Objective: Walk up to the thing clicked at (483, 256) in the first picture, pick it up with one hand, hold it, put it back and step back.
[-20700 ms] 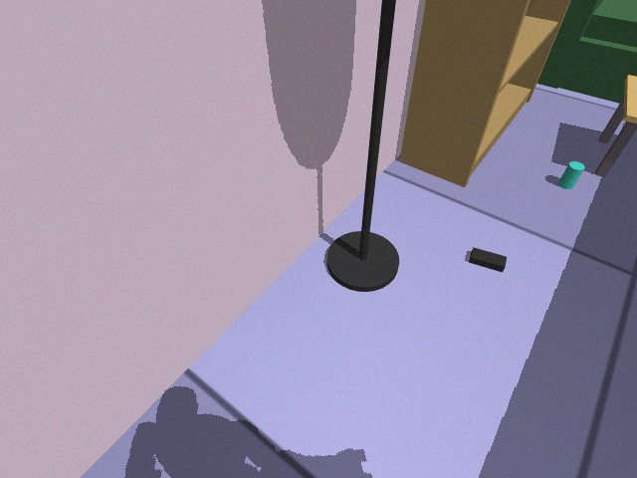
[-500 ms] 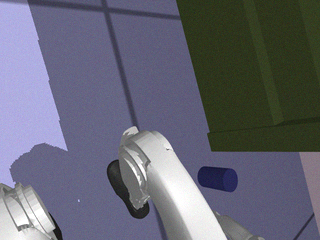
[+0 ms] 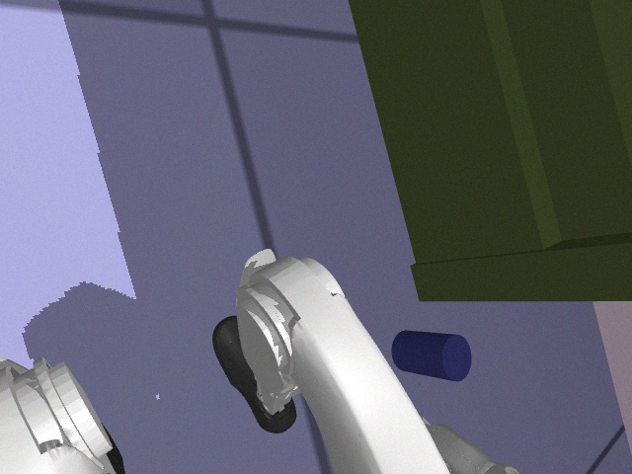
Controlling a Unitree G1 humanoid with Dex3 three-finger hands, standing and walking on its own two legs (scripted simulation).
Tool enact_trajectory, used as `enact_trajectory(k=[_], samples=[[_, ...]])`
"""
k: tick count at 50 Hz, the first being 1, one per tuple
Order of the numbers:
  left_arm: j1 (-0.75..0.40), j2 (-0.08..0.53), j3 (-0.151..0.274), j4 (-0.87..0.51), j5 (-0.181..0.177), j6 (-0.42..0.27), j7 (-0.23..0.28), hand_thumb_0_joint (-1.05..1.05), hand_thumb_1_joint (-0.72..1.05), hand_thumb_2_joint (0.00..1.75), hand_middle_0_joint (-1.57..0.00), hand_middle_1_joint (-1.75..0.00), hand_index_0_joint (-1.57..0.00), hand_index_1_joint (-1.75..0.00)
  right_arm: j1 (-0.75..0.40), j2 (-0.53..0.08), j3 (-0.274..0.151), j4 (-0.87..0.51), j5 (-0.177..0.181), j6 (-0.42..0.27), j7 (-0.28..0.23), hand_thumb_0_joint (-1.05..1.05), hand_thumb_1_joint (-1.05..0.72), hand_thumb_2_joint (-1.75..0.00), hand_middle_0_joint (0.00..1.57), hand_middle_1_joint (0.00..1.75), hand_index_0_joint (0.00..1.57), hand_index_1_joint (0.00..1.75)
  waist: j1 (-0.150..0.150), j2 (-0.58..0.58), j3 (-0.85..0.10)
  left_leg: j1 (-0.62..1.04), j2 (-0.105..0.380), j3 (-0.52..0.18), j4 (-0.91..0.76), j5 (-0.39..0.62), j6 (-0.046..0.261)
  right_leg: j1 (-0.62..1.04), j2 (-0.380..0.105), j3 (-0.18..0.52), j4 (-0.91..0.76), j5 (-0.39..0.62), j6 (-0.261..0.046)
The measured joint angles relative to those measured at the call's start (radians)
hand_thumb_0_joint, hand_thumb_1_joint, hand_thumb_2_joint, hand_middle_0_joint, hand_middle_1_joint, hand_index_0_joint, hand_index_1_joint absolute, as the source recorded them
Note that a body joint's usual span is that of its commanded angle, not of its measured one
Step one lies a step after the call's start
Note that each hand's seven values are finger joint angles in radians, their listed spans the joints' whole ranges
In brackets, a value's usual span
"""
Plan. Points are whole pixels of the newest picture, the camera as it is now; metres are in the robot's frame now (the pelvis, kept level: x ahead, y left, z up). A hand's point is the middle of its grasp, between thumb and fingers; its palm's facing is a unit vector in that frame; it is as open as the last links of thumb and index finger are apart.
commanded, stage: close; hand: left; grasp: from above
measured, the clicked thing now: out of the picture +0.47 +0.32 -0.30
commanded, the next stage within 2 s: settle in 0.10 s
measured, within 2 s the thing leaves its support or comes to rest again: leaves its support in 0.54 s
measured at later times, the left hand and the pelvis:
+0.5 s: hand out of the picture +0.46 +0.32 -0.26, palm faces -0.43 -0.13 -0.89, open 8.5 cm; pelvis +0.00 +0.00 +0.00, yaw +0 degrees
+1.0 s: hand out of the picture +0.45 +0.33 -0.17, palm faces -0.44 -0.09 -0.89, open 8.5 cm; pelvis +0.00 +0.00 +0.01, yaw +4 degrees
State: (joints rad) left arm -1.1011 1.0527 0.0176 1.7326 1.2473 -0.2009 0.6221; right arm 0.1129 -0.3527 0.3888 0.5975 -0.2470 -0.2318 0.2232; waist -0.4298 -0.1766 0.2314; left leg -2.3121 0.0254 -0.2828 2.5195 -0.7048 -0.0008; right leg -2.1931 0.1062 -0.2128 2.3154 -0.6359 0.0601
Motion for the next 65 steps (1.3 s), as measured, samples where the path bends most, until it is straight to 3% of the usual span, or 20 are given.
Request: enact_trajectory(k=[18, 28, 33, 44, 50, 59, 65], samples=[[-0.002, 0.012, 0.017, -0.017, -0.004, -0.004, -0.018, -0.01, 0.24, 0.25, -0.82, -0.42, -0.84, -0.35, 0.006, -0.005, 0.0, -0.004, 0.001, 0.013, -0.009, 0.0, -0.91, -0.9, 0.2, 0.3, 0.2, 0.3, 0.0, 0.002, 0.009, -0.002, 0.002, 0.0, -0.002, 0.003, -0.003, -0.006, 0.0, 0.0, 0.0, 0.005, -0.002], [0.052, -0.031, 0.078, -0.135, 0.012, 0.023, -0.064, -0.01, 0.23, 0.25, -0.87, -0.35, -0.87, -0.3, 0.045, -0.006, -0.05, 0.002, 0.012, 0.025, -0.006, 0.0, -0.91, -0.9, 0.2, 0.3, 0.2, 0.3, 0.021, 0.025, -0.025, -0.013, -0.003, 0.004, -0.01, -0.001, -0.006, -0.015, -0.006, 0.001, -0.004, -0.005, -0.011], [0.091, -0.087, 0.067, -0.242, -0.007, 0.052, -0.107, -0.01, 0.24, 0.24, -0.88, -0.33, -0.88, -0.28, 0.067, -0.002, -0.098, 0.016, 0.03, 0.039, 0.003, 0.0, -0.91, -0.9, 0.2, 0.3, 0.2, 0.3, 0.05, 0.052, -0.072, -0.022, -0.009, 0.014, -0.021, 0.0, -0.009, -0.024, -0.016, 0.008, -0.003, -0.014, -0.018], [0.126, -0.216, -0.011, -0.335, -0.046, 0.099, -0.24, -0.02, 0.25, 0.23, -0.87, -0.33, -0.88, -0.28, 0.052, 0.009, -0.189, 0.037, 0.085, 0.086, 0.004, 0.0, -0.9, -0.89, 0.2, 0.3, 0.2, 0.3, 0.11, 0.13, -0.185, -0.03, -0.015, 0.062, -0.063, 0.018, -0.001, -0.038, -0.033, 0.045, -0.012, -0.019, -0.022], [0.128, -0.259, -0.026, -0.363, -0.044, 0.081, -0.29, -0.02, 0.24, 0.23, -0.88, -0.32, -0.88, -0.28, 0.045, 0.022, -0.207, 0.035, 0.106, 0.122, -0.018, 0.0, -0.9, -0.89, 0.2, 0.3, 0.2, 0.3, 0.131, 0.15, -0.213, -0.024, -0.018, 0.086, -0.084, 0.03, 0.001, -0.038, -0.041, 0.064, -0.015, -0.018, -0.024], [0.114, -0.285, -0.027, -0.393, -0.031, 0.072, -0.324, -0.02, 0.24, 0.23, -0.88, -0.32, -0.87, -0.28, 0.057, 0.042, -0.23, 0.038, 0.12, 0.162, -0.057, 0.0, -0.9, -0.89, 0.2, 0.3, 0.2, 0.3, 0.145, 0.165, -0.232, -0.02, -0.024, 0.109, -0.113, 0.045, -0.004, -0.042, -0.052, 0.083, -0.021, -0.016, -0.031], [0.122, -0.297, -0.02, -0.433, -0.052, 0.08, -0.358, -0.01, 0.25, 0.23, -0.87, -0.33, -0.86, -0.29, 0.076, 0.047, -0.25, 0.041, 0.126, 0.189, -0.078, 0.0, -0.9, -0.89, 0.2, 0.3, 0.2, 0.3, 0.153, 0.176, -0.239, -0.009, -0.025, 0.119, -0.139, 0.051, -0.005, -0.036, -0.056, 0.092, -0.038, -0.012, -0.032]])
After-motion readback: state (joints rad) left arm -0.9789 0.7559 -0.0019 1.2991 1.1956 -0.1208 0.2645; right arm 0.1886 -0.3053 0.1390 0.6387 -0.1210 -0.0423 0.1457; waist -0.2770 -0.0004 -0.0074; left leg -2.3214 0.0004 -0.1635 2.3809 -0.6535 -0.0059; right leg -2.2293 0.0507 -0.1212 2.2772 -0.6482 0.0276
